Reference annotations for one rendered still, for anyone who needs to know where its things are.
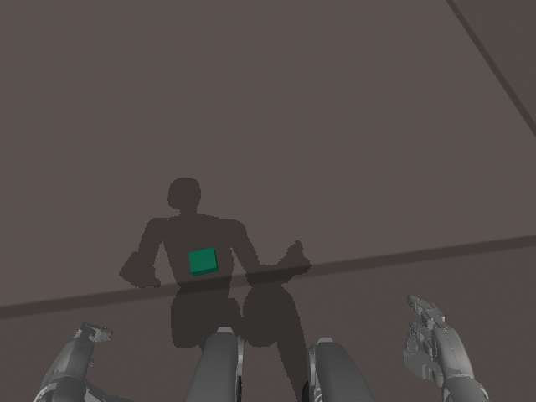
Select small box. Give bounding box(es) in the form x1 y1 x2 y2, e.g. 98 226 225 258
189 248 219 276

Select left robot arm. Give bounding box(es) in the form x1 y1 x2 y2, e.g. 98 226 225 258
34 377 87 402

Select left robot hand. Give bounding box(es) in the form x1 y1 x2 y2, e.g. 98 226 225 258
39 321 134 402

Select right robot hand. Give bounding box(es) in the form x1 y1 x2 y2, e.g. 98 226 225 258
403 295 475 388

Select right robot arm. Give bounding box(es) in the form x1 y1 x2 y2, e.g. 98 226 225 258
441 377 491 402

